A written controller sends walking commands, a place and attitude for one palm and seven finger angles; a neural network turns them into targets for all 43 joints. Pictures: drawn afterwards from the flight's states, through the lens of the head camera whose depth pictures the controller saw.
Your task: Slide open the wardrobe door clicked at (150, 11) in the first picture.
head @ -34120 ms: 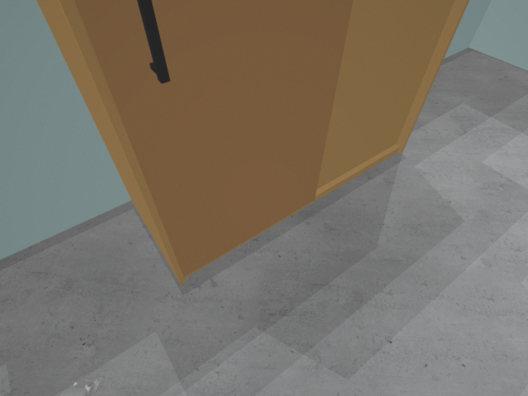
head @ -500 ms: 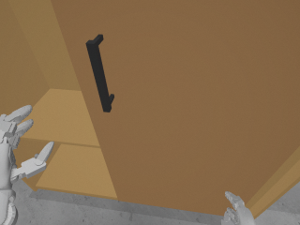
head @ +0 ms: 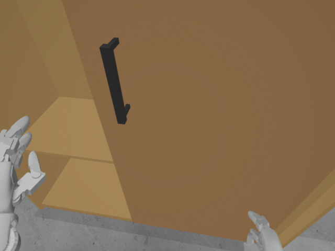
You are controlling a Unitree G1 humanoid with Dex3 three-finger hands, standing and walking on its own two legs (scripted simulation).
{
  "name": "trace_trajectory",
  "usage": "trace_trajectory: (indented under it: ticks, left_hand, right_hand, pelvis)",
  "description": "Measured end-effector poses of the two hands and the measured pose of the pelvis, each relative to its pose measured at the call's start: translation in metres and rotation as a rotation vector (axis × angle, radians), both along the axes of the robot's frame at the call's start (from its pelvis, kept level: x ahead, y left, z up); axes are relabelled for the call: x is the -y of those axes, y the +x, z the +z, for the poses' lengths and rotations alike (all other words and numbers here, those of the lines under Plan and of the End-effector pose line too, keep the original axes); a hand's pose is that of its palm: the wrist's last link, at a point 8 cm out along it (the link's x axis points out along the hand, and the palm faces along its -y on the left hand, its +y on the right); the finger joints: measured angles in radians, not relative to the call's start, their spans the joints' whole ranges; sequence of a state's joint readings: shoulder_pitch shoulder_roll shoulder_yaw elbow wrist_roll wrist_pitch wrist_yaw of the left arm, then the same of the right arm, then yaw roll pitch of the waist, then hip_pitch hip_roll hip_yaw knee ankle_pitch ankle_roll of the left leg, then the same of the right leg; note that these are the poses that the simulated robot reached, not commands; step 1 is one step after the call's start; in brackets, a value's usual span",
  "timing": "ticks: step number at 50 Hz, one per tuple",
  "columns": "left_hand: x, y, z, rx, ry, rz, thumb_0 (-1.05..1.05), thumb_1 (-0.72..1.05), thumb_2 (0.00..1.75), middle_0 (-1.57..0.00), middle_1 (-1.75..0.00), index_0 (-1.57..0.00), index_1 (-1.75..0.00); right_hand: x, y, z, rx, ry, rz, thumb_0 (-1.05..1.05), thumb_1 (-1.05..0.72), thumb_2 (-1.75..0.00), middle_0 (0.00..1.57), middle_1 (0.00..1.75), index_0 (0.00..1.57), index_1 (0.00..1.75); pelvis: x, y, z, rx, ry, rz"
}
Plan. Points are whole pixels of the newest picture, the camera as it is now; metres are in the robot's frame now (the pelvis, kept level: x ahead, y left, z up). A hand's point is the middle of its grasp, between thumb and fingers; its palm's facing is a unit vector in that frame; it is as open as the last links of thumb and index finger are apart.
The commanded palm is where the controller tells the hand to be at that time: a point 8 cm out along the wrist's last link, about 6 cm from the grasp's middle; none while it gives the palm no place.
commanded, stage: step back with the hand held close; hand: left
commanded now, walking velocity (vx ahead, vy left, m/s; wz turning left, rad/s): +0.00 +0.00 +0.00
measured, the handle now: (118, 84) +0.40 +0.18 +0.22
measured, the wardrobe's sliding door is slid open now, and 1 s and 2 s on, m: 0.59 0.59 0.59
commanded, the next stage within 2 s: stop stepping back and stand still in 1.28 s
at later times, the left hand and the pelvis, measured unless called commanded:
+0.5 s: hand (31, 182) +0.17 +0.28 +0.15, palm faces +0.37 -0.80 -0.48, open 7.4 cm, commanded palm +0.11 +0.32 +0.17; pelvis -0.04 +0.02 -0.01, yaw -1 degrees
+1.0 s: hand out of the picture +0.09 +0.31 +0.16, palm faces +0.51 -0.74 -0.45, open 7.4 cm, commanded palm +0.02 +0.33 +0.17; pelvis -0.10 +0.03 -0.02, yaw +3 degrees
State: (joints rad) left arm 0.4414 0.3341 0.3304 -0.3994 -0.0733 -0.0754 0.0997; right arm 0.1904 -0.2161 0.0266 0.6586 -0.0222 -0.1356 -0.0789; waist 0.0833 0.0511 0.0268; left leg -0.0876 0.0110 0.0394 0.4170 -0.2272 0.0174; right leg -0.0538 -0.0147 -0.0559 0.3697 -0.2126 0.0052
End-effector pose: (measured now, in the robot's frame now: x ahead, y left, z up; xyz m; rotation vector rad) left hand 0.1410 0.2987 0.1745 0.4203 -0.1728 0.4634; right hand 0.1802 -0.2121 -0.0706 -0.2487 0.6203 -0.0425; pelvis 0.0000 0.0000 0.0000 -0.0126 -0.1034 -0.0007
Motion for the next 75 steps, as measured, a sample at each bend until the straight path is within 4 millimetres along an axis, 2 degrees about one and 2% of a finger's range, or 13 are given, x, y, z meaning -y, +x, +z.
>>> trace_trajectory:
  ticks: [5, 10, 19, 30, 36, 42, 50, 56, 62, 66, 70, 72, 75]
  left_hand:
    - [-0.001, 0.001, -0.001, -0.005, 0.002, -0.001, 0.01, 0.88, 0.89, -0.21, -0.3, -0.21, -0.3]
    - [-0.011, 0.008, 0.001, 0.002, 0.048, 0.009, 0.01, 0.88, 0.89, -0.21, -0.3, -0.21, -0.3]
    - [-0.008, 0.01, -0.006, -0.057, 0.102, -0.103, 0.01, 0.89, 0.89, -0.21, -0.3, -0.21, -0.3]
    - [-0.028, -0.029, -0.004, 0.019, 0.157, -0.076, 0.01, 0.88, 0.89, -0.22, -0.3, -0.22, -0.3]
    - [-0.03, -0.052, -0.01, 0.071, 0.136, -0.047, 0.01, 0.88, 0.89, -0.21, -0.3, -0.21, -0.3]
    - [-0.033, -0.066, -0.007, 0.128, 0.151, -0.06, 0.01, 0.88, 0.89, -0.21, -0.3, -0.21, -0.3]
    - [-0.043, -0.095, -0.003, 0.138, 0.206, -0.018, 0.01, 0.88, 0.89, -0.21, -0.3, -0.21, -0.3]
    - [-0.043, -0.108, -0.01, 0.154, 0.155, -0.083, 0.01, 0.88, 0.9, -0.21, -0.3, -0.21, -0.3]
    - [-0.066, -0.122, 0.0, 0.164, 0.203, -0.079, 0.01, 0.88, 0.89, -0.22, -0.3, -0.22, -0.3]
    - [-0.073, -0.139, 0.009, 0.185, 0.151, -0.052, 0.01, 0.88, 0.89, -0.22, -0.3, -0.22, -0.3]
    - [-0.064, -0.153, 0.006, 0.197, 0.138, -0.094, 0.01, 0.89, 0.9, -0.21, -0.3, -0.21, -0.3]
    - [-0.059, -0.154, 0.001, 0.207, 0.135, -0.139, 0.01, 0.89, 0.9, -0.21, -0.3, -0.21, -0.3]
    - [-0.062, -0.146, -0.008, 0.213, 0.085, -0.192, 0.01, 0.88, 0.9, -0.21, -0.3, -0.21, -0.3]
  right_hand:
    - [0.003, -0.004, -0.002, -0.013, -0.004, -0.011, 0.01, -0.9, -0.9, 0.2, 0.3, 0.2, 0.3]
    - [0.009, -0.008, -0.001, -0.046, -0.019, -0.031, 0.01, -0.9, -0.9, 0.2, 0.3, 0.2, 0.3]
    - [0.018, -0.028, 0.003, -0.071, -0.05, -0.132, 0.01, -0.91, -0.9, 0.2, 0.3, 0.2, 0.3]
    - [0.005, -0.066, -0.001, -0.062, -0.063, -0.127, 0.01, -0.91, -0.9, 0.2, 0.3, 0.2, 0.3]
    - [-0.002, -0.088, -0.009, -0.066, -0.07, -0.098, 0.01, -0.9, -0.9, 0.2, 0.3, 0.2, 0.3]
    - [-0.007, -0.11, -0.011, -0.079, -0.088, -0.09, 0.01, -0.9, -0.9, 0.2, 0.3, 0.2, 0.3]
    - [-0.01, -0.12, -0.018, -0.085, -0.077, -0.051, 0.01, -0.9, -0.9, 0.2, 0.3, 0.2, 0.3]
    - [-0.016, -0.128, -0.011, -0.086, -0.113, -0.057, 0.01, -0.9, -0.9, 0.2, 0.3, 0.2, 0.3]
    - [-0.032, -0.141, 0.003, -0.038, -0.113, -0.064, 0.01, -0.91, -0.9, 0.2, 0.3, 0.2, 0.3]
    - [-0.046, -0.156, 0.011, -0.034, -0.074, -0.046, 0.01, -0.91, -0.9, 0.2, 0.3, 0.2, 0.3]
    - [-0.054, -0.172, 0.006, -0.024, -0.052, -0.03, 0.01, -0.9, -0.9, 0.2, 0.3, 0.2, 0.3]
    - [-0.053, -0.185, -0.002, -0.026, -0.065, -0.042, 0.01, -0.9, -0.9, 0.2, 0.3, 0.2, 0.3]
    - [-0.053, -0.212, -0.006, -0.053, -0.074, -0.114, 0.01, -0.9, -0.9, 0.21, 0.3, 0.2, 0.3]
  pelvis:
    - [0.0, 0.0, 0.0, 0.0, 0.0, -0.002]
    - [-0.002, -0.004, 0.0, -0.051, -0.012, -0.006]
    - [-0.016, -0.018, -0.003, -0.102, -0.003, -0.026]
    - [-0.024, -0.052, -0.013, -0.094, -0.005, -0.017]
    - [-0.027, -0.071, -0.019, -0.094, -0.022, -0.005]
    - [-0.03, -0.085, -0.021, -0.091, -0.036, 0.017]
    - [-0.027, -0.102, -0.025, -0.105, -0.046, 0.051]
    - [-0.039, -0.119, -0.025, -0.099, -0.051, 0.049]
    - [-0.049, -0.142, -0.018, -0.103, -0.098, 0.04]
    - [-0.053, -0.154, -0.009, -0.141, -0.112, 0.011]
    - [-0.053, -0.173, -0.014, -0.176, -0.052, -0.051]
    - [-0.059, -0.185, -0.02, -0.155, -0.047, -0.104]
    - [-0.07, -0.188, -0.023, -0.122, -0.053, -0.1]
